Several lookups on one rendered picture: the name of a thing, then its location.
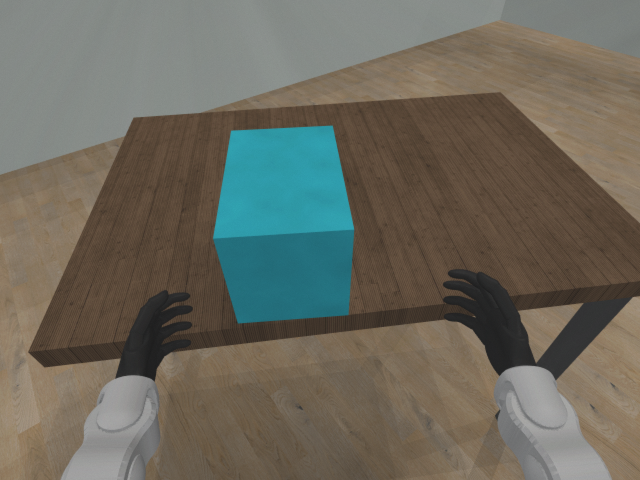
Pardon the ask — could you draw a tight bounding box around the carton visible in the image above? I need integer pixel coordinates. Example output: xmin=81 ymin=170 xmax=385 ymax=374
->
xmin=213 ymin=126 xmax=354 ymax=323

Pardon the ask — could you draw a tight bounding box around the table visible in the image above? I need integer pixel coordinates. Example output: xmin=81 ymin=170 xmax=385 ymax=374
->
xmin=28 ymin=92 xmax=640 ymax=421

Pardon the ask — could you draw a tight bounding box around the left robot forearm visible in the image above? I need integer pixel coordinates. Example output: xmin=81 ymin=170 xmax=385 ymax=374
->
xmin=60 ymin=375 xmax=160 ymax=480

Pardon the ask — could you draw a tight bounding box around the robot right hand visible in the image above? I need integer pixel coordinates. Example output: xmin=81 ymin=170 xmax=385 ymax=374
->
xmin=443 ymin=269 xmax=537 ymax=376

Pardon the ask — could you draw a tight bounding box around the right robot forearm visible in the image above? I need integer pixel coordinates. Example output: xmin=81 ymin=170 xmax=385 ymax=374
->
xmin=494 ymin=365 xmax=612 ymax=480

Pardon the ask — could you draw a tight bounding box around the robot left hand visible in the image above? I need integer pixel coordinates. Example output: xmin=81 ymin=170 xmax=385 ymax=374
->
xmin=115 ymin=290 xmax=193 ymax=382

